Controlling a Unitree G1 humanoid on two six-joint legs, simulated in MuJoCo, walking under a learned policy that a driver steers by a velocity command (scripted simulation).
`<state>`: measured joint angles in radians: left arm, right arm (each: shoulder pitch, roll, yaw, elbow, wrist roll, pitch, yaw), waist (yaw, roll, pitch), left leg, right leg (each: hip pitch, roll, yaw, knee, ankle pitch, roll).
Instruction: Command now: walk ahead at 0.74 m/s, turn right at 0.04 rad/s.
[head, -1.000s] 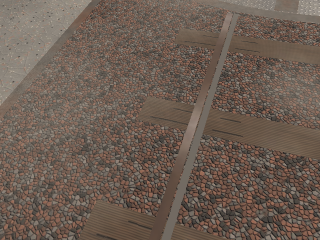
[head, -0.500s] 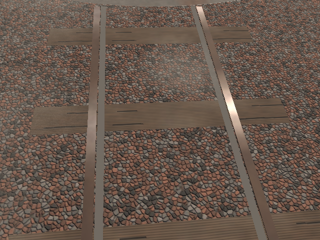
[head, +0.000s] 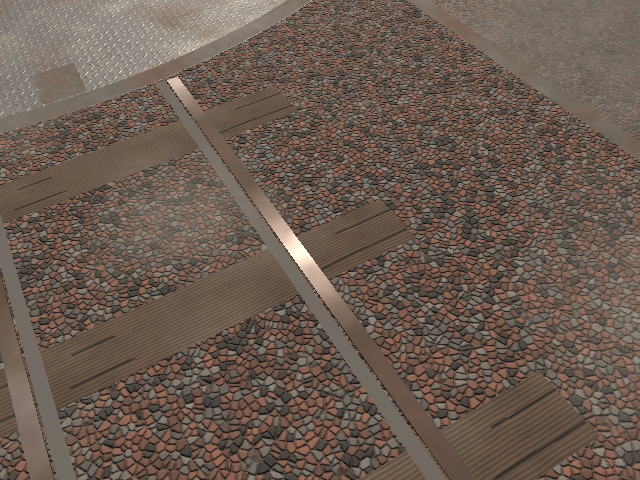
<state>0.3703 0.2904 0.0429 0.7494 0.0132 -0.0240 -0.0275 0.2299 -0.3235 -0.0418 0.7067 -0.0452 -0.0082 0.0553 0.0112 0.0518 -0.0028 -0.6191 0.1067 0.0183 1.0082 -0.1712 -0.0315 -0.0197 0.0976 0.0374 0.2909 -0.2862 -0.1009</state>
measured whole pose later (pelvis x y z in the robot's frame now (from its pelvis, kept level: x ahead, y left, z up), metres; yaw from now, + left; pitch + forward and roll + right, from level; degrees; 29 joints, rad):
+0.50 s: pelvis +0.40 +0.09 -0.01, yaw +20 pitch +1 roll +2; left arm 0.13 0.25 -0.04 0.64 0.08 -0.08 -0.02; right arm 0.45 -0.32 -0.06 0.85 -0.01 -0.04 0.02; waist -0.03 -0.01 0.01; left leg -0.15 -0.22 -0.08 0.41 -0.26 0.18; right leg -0.67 -0.11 0.11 1.15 -0.28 0.02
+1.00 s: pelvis +0.84 +0.23 -0.01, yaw +48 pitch +2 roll -3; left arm 0.50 0.33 0.05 0.88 0.03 -0.10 0.00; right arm 0.01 -0.36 -0.04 0.61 -0.03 0.01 0.08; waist 0.07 0.05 0.02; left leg -0.80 0.06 0.05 1.11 -0.10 0.11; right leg 0.06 0.00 -0.23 0.29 -0.36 0.04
